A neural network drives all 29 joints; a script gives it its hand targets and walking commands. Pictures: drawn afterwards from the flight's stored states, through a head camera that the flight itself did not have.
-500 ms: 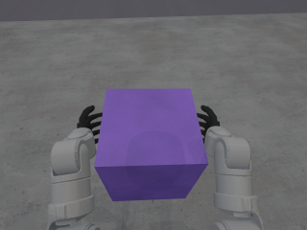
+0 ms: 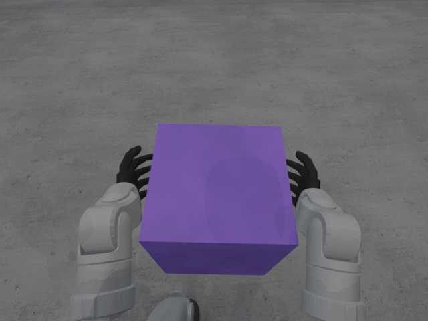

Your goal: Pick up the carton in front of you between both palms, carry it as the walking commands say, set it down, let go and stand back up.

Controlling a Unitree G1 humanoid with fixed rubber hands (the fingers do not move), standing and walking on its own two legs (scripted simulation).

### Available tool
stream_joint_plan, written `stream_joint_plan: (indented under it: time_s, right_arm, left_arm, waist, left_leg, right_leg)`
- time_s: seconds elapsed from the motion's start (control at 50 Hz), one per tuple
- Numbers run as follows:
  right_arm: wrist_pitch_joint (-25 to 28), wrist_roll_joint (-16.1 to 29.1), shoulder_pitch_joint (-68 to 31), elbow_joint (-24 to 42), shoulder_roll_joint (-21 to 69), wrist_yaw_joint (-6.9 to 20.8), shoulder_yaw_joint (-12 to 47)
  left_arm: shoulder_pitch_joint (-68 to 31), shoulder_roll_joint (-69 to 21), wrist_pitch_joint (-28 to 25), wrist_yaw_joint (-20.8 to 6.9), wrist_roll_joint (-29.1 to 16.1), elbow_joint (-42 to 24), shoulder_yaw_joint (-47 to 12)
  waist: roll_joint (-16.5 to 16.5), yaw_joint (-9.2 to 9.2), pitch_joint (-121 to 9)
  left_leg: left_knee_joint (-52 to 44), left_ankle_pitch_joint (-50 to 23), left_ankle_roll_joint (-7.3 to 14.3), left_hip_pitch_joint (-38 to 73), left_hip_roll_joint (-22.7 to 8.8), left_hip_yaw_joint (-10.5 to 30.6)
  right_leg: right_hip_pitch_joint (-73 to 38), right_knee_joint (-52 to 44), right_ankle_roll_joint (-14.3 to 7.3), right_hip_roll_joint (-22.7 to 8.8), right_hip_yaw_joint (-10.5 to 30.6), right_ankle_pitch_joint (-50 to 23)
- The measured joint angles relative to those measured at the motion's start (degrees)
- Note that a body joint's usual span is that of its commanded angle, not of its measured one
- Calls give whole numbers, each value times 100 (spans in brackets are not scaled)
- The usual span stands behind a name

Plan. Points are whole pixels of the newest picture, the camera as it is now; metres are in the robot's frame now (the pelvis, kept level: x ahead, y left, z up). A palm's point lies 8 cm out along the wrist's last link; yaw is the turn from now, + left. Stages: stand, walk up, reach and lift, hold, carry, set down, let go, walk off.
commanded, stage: carry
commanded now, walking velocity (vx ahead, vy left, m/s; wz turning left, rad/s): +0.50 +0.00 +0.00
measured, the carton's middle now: (217, 207) +0.34 +0.02 +0.02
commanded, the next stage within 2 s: none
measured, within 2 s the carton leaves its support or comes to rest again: neither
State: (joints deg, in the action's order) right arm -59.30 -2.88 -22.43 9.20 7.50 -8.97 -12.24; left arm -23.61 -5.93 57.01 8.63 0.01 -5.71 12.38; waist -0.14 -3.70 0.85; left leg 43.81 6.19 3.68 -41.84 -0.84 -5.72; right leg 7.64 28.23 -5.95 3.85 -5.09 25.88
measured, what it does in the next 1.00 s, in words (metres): walks ahead: left foot, then right foot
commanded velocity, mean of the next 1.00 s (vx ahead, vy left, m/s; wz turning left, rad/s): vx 0.50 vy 0.00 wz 0.00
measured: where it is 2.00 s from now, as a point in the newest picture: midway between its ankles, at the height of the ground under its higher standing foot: (226, 129)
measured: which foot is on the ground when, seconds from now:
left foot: up 0.00-0.06, down 0.08-0.64, up 0.66-1.00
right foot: down 0.00-0.10, up 0.12-0.60, down 0.62-1.00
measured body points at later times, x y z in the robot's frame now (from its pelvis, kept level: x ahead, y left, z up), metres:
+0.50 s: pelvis +0.33 +0.00 +0.02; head +0.33 +0.02 +0.47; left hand +0.64 +0.16 +0.12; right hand +0.64 -0.14 +0.13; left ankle +0.21 +0.06 -0.72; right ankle +0.47 -0.15 -0.68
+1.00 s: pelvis +0.66 -0.03 +0.02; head +0.63 -0.04 +0.47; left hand +0.90 +0.13 +0.11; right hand +0.91 -0.18 +0.10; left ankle +0.81 +0.12 -0.68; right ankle +0.56 -0.11 -0.72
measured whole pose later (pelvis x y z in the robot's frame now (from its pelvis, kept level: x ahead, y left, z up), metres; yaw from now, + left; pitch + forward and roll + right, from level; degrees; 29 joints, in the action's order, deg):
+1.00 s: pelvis +0.66 -0.03 +0.02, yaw +2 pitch +3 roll +1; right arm -67.9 -3.8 1.6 28.0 7.4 -6.3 -2.4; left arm 1.3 -7.4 66.9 6.5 3.3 -27.0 2.4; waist -0.3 -0.4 -8.0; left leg 35.7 4.2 -1.1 -34.6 -7.0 -7.2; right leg -0.5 12.4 -1.7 -0.7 -11.1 16.0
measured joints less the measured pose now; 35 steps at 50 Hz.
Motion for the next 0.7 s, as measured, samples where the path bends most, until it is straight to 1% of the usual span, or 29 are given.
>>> stream_joint_plan:
  time_s: [0.04, 0.06, 0.08, 0.1, 0.12, 0.14, 0.16, 0.18, 0.2, 0.26, 0.32, 0.38, 0.44, 0.52, 0.56, 0.6, 0.62, 0.64, 0.66, 0.68, 0.7]
  right_arm:
    - [-25, -6, -7, 65, -33, 3, 18]
    - [-41, -9, -39, 40, -49, 3, 40]
    - [-67, -19, -89, -22, -59, 3, 69]
    - [-68, -39, -155, -106, -64, 3, 83]
    - [-82, -50, -237, -220, -86, 3, 103]
    - [-118, -46, -289, -331, -120, 4, 122]
    - [-171, -25, -302, -417, -161, 4, 134]
    - [-226, 10, -293, -477, -200, 4, 136]
    - [-273, 52, -279, -516, -234, 4, 130]
    - [-330, 174, -315, -567, -296, 3, 80]
    - [-319, 255, -387, -535, -310, 2, 34]
    - [-364, 272, -346, -391, -242, 3, -6]
    - [-461, 187, -130, -122, -71, 30, -33]
    - [-579, -15, 428, 355, 224, 169, 19]
    - [-657, -65, 724, 573, 150, 216, 228]
    - [-737, -76, 969, 762, 77, 245, 373]
    - [-769, -80, 1092, 853, 50, 251, 415]
    - [-778, -76, 1200, 894, 27, 253, 415]
    - [-791, -77, 1316, 936, 20, 255, 402]
    - [-802, -80, 1438, 980, 7, 257, 421]
    - [-811, -84, 1561, 1030, -7, 258, 467]
  left_arm:
    - [-72, 59, 36, 1, -8, -4, -69]
    - [-96, 97, 73, 1, -5, -8, -86]
    - [-109, 145, 123, 1, -2, -8, -92]
    - [-171, 212, 163, 0, -11, 41, -101]
    - [-217, 266, 208, 1, -8, 93, -101]
    - [-238, 288, 259, 2, 12, 151, -101]
    - [-242, 269, 321, 3, 53, 201, -94]
    - [-242, 217, 388, 5, 112, 235, -72]
    - [-241, 150, 450, 5, 179, 247, -37]
    - [-271, -25, 556, 4, 350, 177, 76]
    - [-262, -99, 565, 2, 428, 20, 106]
    - [-124, -133, 603, 1, 444, -205, 72]
    - [141, -155, 695, -1, 410, -477, 11]
    - [639, -207, 836, -12, 321, -856, -70]
    - [893, -263, 888, -15, 311, -1029, -143]
    - [1114, -237, 939, -16, 316, -1164, -313]
    - [1195, -216, 956, -17, 312, -1188, -406]
    - [1262, -203, 924, -18, 315, -1135, -504]
    - [1303, -195, 914, -20, 321, -1070, -583]
    - [1357, -187, 922, -24, 324, -1039, -646]
    - [1444, -178, 933, -31, 327, -1052, -701]
  waist:
    - [34, 30, -91]
    - [50, 90, -134]
    - [49, 179, -190]
    - [148, 285, -212]
    - [184, 395, -222]
    - [162, 495, -229]
    - [113, 577, -235]
    - [56, 641, -238]
    - [8, 689, -235]
    - [-82, 768, -195]
    - [-91, 751, -215]
    - [-60, 630, -330]
    - [-15, 474, -486]
    - [38, 303, -673]
    - [27, 251, -708]
    - [-28, 251, -700]
    - [-62, 256, -697]
    - [-186, 244, -685]
    - [-235, 235, -655]
    - [-228, 242, -607]
    - [-201, 257, -557]
  left_leg:
    - [-742, -307, 124, 385, 151, -185]
    - [-1089, -407, 165, 680, 236, -289]
    - [-1338, -418, 202, 1006, 290, -354]
    - [-1171, -222, 289, 1071, 357, -402]
    - [-958, 38, 374, 1096, 388, -421]
    - [-878, 245, 434, 1178, 403, -412]
    - [-925, 371, 465, 1313, 410, -389]
    - [-1062, 400, 423, 1483, 405, -362]
    - [-1236, 413, 409, 1665, 403, -337]
    - [-1766, 439, 410, 2201, 373, -263]
    - [-2221, 490, 359, 2689, 336, -184]
    - [-2661, 572, 266, 3185, 291, -111]
    - [-2991, 742, 155, 3680, 241, -37]
    - [-3243, 1138, -8, 4347, 184, 46]
    - [-3240, 1418, -96, 4662, 148, 76]
    - [-2872, 1837, -194, 4849, 75, 123]
    - [-2366, 2110, -243, 4794, 24, 143]
    - [-1498, 2156, -282, 4484, -112, 162]
    - [-373, 2006, -316, 4002, -134, 274]
    - [718, 1958, -309, 3476, -81, 383]
    - [1554, 1874, -276, 2988, -40, 420]
  right_leg:
    - [-327, 31, 49, 16, 30, 231]
    - [-424, 260, 87, 10, 26, 342]
    - [-415, 731, 146, 5, 6, 422]
    - [-204, 1472, 254, -103, 9, 303]
    - [138, 2378, 353, -112, 142, 257]
    - [515, 3208, 389, -79, 276, 228]
    - [875, 3802, 394, -79, 343, 138]
    - [1201, 4119, 401, -122, 359, 4]
    - [1491, 4192, 419, -198, 358, -150]
    - [2170, 3687, 499, -456, 346, -477]
    - [2633, 2935, 618, -666, 328, -800]
    - [2902, 2208, 723, -806, 230, -1292]
    - [2957, 1507, 759, -860, 73, -1745]
    - [2750, 629, 703, -799, -201, -2207]
    - [2525, 173, 628, -706, -390, -2377]
    - [2147, -263, 548, -559, -643, -2444]
    - [1929, -409, 428, -497, -737, -2504]
    - [1927, -179, 251, -442, -815, -2389]
    - [1927, 45, 131, -439, -858, -2143]
    - [1860, 123, 67, -458, -874, -1932]
    - [1733, 82, 46, -475, -878, -1795]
